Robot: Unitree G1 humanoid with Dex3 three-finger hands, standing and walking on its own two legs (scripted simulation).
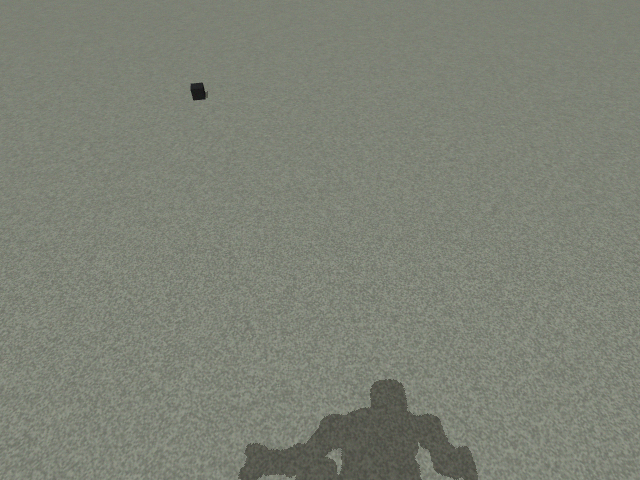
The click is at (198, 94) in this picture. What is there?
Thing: cube
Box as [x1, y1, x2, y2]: [190, 83, 204, 100]
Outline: 192,83 190,89 193,100 203,99 204,90 202,83
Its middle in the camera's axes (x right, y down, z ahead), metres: -0.77 -0.91 +2.45
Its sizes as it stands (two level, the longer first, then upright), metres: 0.074 0.074 0.074
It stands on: the floor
